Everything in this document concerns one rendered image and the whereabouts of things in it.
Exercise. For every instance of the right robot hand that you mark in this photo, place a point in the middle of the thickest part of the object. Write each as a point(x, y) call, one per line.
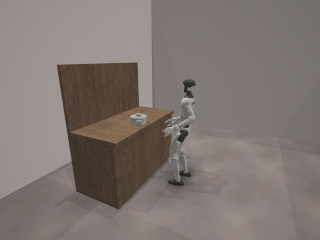
point(174, 121)

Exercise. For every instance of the robot foot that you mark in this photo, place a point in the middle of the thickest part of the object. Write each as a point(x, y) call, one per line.
point(174, 182)
point(188, 174)

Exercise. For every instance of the left robot forearm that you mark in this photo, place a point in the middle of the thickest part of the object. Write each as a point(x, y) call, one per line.
point(186, 122)

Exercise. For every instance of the table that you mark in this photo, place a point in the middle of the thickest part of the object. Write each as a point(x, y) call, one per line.
point(111, 158)

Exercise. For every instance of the left robot foot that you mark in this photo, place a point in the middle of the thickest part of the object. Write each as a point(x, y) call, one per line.
point(174, 182)

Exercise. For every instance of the right robot foot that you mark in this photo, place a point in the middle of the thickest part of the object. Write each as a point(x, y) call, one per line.
point(188, 174)

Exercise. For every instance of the pot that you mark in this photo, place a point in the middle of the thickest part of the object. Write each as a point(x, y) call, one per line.
point(138, 122)

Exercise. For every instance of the lid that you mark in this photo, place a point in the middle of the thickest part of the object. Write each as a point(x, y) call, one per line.
point(134, 116)

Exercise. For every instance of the left robot hand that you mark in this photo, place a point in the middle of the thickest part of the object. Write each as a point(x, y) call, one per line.
point(168, 131)

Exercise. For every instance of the robot left upper arm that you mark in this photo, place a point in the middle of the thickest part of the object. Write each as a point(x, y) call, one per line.
point(187, 106)

